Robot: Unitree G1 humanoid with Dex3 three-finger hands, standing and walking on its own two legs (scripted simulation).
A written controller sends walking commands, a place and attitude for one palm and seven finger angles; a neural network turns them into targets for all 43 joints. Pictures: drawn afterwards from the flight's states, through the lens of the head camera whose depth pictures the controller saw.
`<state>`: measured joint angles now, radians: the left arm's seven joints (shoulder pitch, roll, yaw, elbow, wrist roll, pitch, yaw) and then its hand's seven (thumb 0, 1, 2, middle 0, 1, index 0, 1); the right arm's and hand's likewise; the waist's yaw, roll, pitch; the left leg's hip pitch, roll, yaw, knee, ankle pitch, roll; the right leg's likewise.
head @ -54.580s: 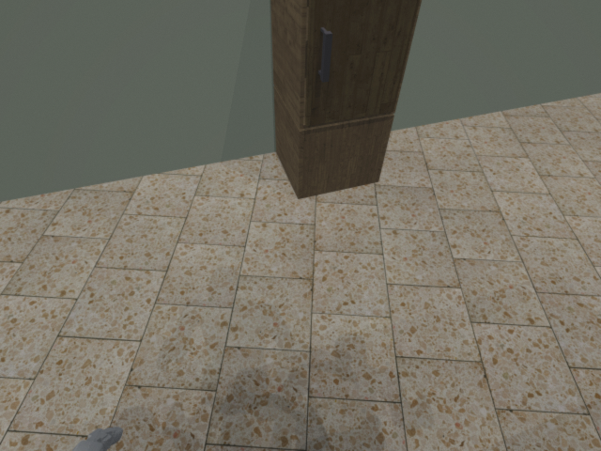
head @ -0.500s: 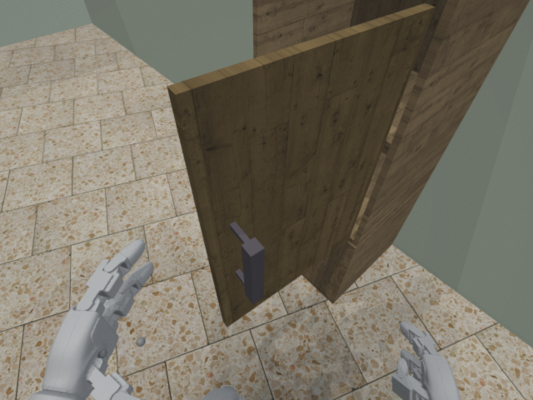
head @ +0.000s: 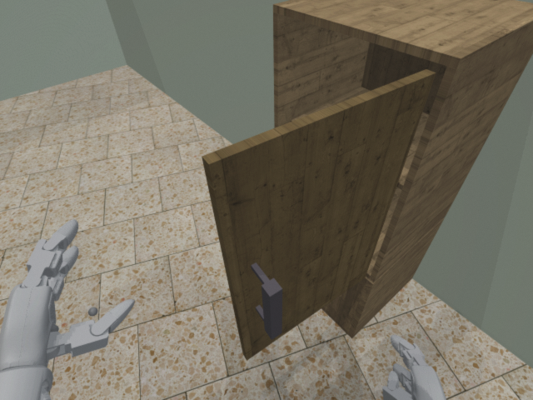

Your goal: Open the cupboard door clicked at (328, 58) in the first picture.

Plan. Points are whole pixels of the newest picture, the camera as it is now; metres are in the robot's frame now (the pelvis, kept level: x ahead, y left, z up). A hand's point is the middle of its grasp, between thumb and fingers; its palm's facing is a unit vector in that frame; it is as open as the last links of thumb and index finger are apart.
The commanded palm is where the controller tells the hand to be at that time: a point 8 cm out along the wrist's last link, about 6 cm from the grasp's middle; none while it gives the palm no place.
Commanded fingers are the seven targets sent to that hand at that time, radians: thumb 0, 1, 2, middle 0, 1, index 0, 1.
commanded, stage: draw the hand back to the body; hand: left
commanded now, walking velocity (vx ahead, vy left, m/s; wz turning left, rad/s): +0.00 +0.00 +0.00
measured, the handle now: (265, 301) +0.30 +0.04 -0.04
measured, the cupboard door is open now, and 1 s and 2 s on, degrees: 84 84 84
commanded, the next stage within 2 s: step back with the hand held close in 0.60 s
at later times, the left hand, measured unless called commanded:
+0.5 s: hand (69, 288) +0.19 +0.24 +0.16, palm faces +0.43 -0.82 -0.38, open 7.6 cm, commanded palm +0.14 +0.28 +0.19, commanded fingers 0.00 0.90 0.90 -0.20 -0.30 -0.20 -0.30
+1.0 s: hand (68, 292) +0.19 +0.24 +0.17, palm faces +0.35 -0.80 -0.49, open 7.5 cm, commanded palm +0.12 +0.29 +0.19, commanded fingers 0.00 0.90 0.90 -0.20 -0.30 -0.20 -0.30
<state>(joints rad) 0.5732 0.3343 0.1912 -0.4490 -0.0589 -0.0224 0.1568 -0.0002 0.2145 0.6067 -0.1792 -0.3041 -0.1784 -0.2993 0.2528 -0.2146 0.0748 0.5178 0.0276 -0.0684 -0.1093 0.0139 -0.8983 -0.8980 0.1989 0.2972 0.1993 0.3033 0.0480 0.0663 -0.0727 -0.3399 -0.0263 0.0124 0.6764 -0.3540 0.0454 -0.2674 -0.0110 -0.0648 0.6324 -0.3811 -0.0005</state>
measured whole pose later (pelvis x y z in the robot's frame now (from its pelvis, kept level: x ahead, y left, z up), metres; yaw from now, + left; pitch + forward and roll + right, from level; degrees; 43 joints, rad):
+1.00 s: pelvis -0.02 -0.01 +0.02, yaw -1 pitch +0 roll -1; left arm 0.55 0.39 0.37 -0.47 -0.06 -0.12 0.12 0.02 0.89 0.90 -0.21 -0.30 -0.21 -0.30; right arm 0.16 -0.25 0.00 0.57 0.01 0.00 -0.09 0.01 -0.90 -0.90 0.20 0.30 0.20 0.30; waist 0.01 0.05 0.05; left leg -0.25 0.00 0.02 0.47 -0.21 0.03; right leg -0.18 0.02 -0.06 0.42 -0.23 -0.02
